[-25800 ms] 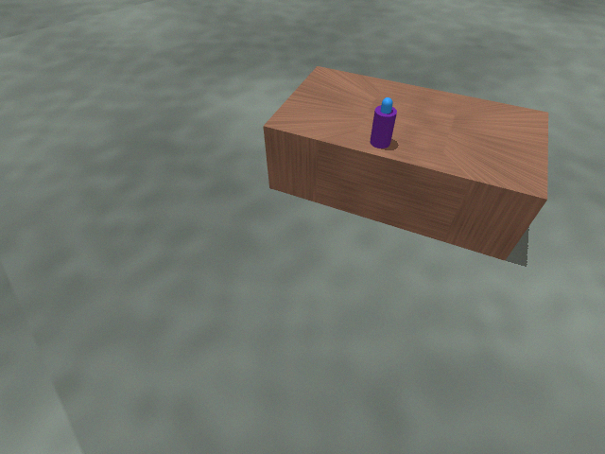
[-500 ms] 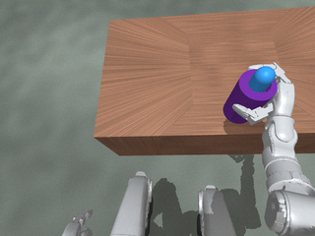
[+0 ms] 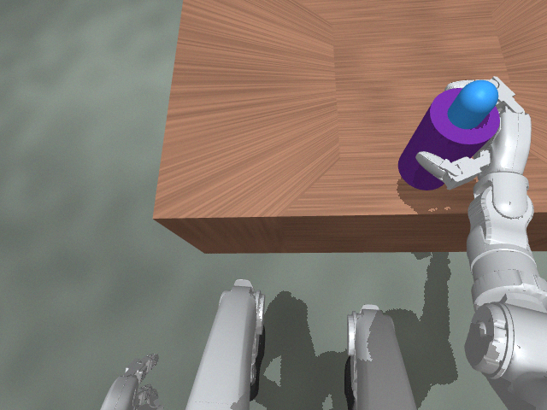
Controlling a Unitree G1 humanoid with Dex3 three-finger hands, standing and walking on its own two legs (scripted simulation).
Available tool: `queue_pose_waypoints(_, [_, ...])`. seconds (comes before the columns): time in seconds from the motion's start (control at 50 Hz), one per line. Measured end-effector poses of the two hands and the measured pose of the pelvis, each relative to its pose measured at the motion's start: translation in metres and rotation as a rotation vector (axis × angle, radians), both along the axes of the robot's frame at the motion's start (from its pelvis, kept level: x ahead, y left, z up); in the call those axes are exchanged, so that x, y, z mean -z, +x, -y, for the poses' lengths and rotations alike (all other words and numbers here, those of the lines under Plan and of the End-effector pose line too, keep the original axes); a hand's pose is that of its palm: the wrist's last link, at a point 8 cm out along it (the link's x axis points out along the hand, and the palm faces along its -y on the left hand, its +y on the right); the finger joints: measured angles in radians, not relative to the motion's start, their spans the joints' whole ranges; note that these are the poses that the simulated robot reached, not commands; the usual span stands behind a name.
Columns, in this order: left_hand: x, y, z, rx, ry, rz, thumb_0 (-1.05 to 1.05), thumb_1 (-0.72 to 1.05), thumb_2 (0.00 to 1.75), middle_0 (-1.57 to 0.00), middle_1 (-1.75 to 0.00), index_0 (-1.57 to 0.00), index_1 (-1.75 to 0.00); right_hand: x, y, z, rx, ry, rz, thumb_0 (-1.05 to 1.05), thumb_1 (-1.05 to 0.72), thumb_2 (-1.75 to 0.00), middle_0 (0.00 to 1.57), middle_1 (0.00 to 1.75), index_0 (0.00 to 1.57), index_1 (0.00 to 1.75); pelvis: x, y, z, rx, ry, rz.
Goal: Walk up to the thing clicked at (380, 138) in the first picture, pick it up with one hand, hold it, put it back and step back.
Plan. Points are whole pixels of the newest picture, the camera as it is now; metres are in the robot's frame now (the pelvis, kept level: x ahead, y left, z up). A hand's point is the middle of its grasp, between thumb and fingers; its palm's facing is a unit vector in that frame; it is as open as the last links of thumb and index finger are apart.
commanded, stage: lower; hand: right
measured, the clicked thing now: (448, 135) +0.50 -0.17 +0.00
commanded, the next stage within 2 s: loosen in 1.08 s
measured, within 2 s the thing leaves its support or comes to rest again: rests again in 0.96 s
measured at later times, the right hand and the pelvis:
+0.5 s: hand (439, 152) +0.50 -0.18 -0.06, palm faces +0.11 +0.99 -0.03, open 11.2 cm; pelvis -0.02 +0.00 -0.06, yaw +0 degrees
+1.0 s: hand (434, 155) +0.52 -0.18 -0.09, palm faces +0.11 +0.99 -0.03, open 11.2 cm; pelvis -0.03 -0.01 -0.09, yaw +0 degrees
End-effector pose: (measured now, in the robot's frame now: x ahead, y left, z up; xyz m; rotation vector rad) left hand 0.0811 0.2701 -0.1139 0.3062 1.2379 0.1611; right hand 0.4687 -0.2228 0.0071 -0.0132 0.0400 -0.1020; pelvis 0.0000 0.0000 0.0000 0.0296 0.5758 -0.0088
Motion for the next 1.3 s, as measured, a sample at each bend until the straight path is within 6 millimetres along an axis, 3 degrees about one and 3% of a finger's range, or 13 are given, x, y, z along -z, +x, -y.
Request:
queue_pose_waypoints(0.2, [0.014, -0.01, 0.001, 0.001, 0.006, -0.028, 0.0, 0.89, 0.92, -0.2, -0.29, -0.19, -0.3, 0.014, 0.004, 0.005, 0.006, -0.007, 0.001, -0.02, 0.57, -1.13, 0.66, 0.97, 0.67, 0.99, 0.014, -0.005, 0.001, 0.002, 0.001, -0.014])
queue_pose_waypoints(0.52, [0.059, -0.038, -0.003, 0.004, 0.027, -0.09, 0.0, 0.89, 0.92, -0.2, -0.29, -0.2, -0.3, 0.067, 0.01, 0.005, 0.007, -0.018, 0.0, -0.02, 0.56, -1.11, 0.65, 0.97, 0.67, 0.98, 0.062, -0.02, 0.004, 0.011, 0.009, -0.039])
queue_pose_waypoints(0.88, [0.08, -0.06, -0.003, -0.009, 0.034, -0.144, 0.0, 0.89, 0.91, -0.2, -0.3, -0.2, -0.3, 0.088, 0.019, 0.008, 0.008, -0.017, -0.011, -0.02, 0.56, -1.11, 0.67, 0.94, 0.69, 0.96, 0.086, -0.026, 0.006, 0.013, 0.012, -0.051])
queue_pose_waypoints(1.2, [0.093, -0.058, -0.005, 0.002, 0.047, -0.159, 0.0, 0.89, 0.91, -0.2, -0.3, -0.2, -0.3, 0.098, 0.026, 0.012, 0.011, -0.018, 0.007, -0.02, 0.54, -1.08, 0.68, 0.92, 0.69, 0.94, 0.1, -0.026, 0.008, 0.019, 0.016, -0.06])
queue_pose_waypoints(1.3, [0.095, -0.056, -0.004, 0.001, 0.042, -0.161, 0.0, 0.91, 0.9, -0.2, -0.3, -0.21, -0.3, 0.097, 0.029, 0.013, 0.012, -0.022, 0.008, -0.02, 0.54, -0.99, 0.72, 0.87, 0.73, 0.88, 0.102, -0.025, 0.008, 0.02, 0.018, -0.063])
